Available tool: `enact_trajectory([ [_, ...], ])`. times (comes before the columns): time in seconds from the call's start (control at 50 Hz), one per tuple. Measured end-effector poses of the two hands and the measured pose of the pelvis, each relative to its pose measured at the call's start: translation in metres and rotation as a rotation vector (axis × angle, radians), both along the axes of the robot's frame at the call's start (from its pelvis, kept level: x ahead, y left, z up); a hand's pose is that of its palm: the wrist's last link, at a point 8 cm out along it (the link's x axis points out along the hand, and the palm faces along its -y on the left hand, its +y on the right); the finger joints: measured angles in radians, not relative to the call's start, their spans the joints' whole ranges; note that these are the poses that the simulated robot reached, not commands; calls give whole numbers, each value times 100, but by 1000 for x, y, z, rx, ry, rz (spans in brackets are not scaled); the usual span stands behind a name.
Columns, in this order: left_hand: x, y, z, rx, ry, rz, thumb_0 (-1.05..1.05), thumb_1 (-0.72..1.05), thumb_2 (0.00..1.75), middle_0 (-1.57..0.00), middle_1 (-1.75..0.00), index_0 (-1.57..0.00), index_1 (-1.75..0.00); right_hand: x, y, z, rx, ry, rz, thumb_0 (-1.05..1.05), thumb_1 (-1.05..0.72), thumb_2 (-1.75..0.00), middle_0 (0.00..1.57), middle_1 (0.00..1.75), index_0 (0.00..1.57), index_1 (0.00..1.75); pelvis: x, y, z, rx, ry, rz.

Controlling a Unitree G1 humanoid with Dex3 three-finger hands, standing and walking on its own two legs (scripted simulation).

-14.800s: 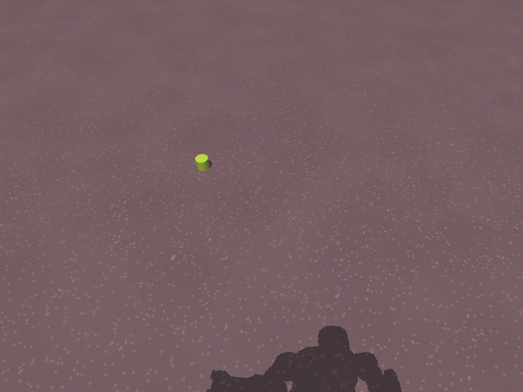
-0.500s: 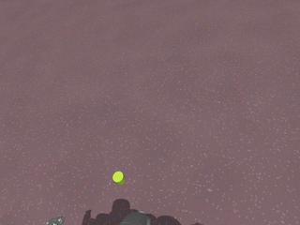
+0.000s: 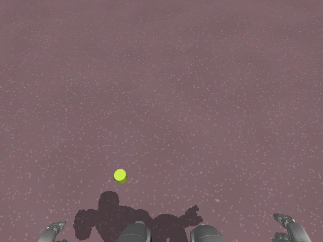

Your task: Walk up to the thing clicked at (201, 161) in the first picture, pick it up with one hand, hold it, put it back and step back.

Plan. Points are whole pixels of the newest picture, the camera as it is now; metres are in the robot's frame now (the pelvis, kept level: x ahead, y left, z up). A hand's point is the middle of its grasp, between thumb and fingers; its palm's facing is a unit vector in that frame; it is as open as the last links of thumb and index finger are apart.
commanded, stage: walk up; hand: left
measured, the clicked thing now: (120, 176) +0.49 +0.28 -0.72
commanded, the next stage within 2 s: stand in 1.82 s
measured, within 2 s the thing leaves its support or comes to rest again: neither
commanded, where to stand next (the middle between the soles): +0.10 +0.02 m, yaw +1 degrees
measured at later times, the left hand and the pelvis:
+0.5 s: hand out of the picture +0.01 +0.32 -0.14, palm faces +0.03 -0.91 -0.41, open 7.4 cm; pelvis -0.04 +0.03 +0.01, yaw +2 degrees
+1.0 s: hand out of the picture +0.07 +0.28 -0.12, palm faces +0.04 -0.94 -0.35, open 7.4 cm; pelvis -0.02 +0.02 +0.03, yaw +3 degrees
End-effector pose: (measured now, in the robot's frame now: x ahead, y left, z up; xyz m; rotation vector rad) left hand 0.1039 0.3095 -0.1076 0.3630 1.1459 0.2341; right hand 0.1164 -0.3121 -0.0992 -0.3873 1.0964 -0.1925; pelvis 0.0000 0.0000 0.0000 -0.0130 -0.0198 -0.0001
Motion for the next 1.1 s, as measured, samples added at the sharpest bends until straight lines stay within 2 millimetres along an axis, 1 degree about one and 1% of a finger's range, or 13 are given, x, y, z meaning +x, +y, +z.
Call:
enact_trajectory([
  [0.06,-15,4,3,38,-7,12,1,90,90,-20,-30,-21,-30,8,2,-8,31,-33,18,1,-90,-89,20,30,20,30,-7,-5,-6,3,-4,-4],
  [0.1,-30,3,7,58,-4,18,1,90,90,-20,-30,-20,-30,10,4,-14,54,-44,14,1,-90,-89,20,30,20,30,-13,-5,-6,-30,-23,6],
  [0.2,-72,11,24,86,43,34,1,90,90,-20,-30,-21,-30,2,19,-14,98,-32,16,1,-91,-89,20,30,20,30,-24,0,4,22,-25,2],
  [0.3,-96,33,29,99,70,41,1,90,90,-20,-30,-21,-30,-23,27,-18,93,21,23,1,-91,-89,20,30,20,30,-36,16,6,23,-8,29],
  [0.36,-101,50,20,87,67,55,1,90,90,-20,-30,-21,-30,-44,36,-22,65,67,23,1,-91,-89,20,30,20,30,-42,27,0,41,-12,45],
  [0.42,-105,54,13,62,74,77,1,90,90,-20,-30,-21,-30,-66,46,-17,58,101,21,1,-91,-89,20,30,20,30,-44,33,3,50,-22,38],
  [0.46,-105,51,11,36,80,76,1,90,90,-20,-30,-20,-30,-78,49,-12,59,119,8,1,-91,-89,20,30,20,30,-43,33,7,30,-19,47],
  [0.5,-105,48,8,16,77,71,1,90,90,-20,-30,-20,-30,-84,49,-9,57,125,-2,1,-90,-89,20,30,20,30,-42,32,8,29,-15,38],
  [0.58,-107,36,5,-14,82,73,1,90,90,-20,-30,-20,-30,-83,47,-7,56,113,-18,1,-90,-89,20,30,20,30,-42,31,10,-4,-28,41],
  [0.66,-102,25,6,-51,91,67,1,90,90,-20,-30,-20,-30,-77,48,-2,62,98,-17,1,-90,-89,20,30,20,30,-38,32,16,11,-17,41],
  [0.78,-81,16,11,-74,62,63,1,90,90,-20,-30,-21,-30,-60,47,4,61,90,1,1,-90,-89,20,30,20,30,-29,28,22,6,-9,44],
  [0.96,-49,15,22,-60,20,52,1,90,90,-20,-30,-21,-30,-33,43,10,60,44,4,1,-90,-89,20,30,20,30,-24,25,27,11,-8,45],
  [1.1,-37,16,27,-50,5,44,1,90,90,-20,-30,-20,-30,-28,43,12,66,38,-1,1,-91,-89,20,30,20,30,-22,24,30,10,-11,43],
])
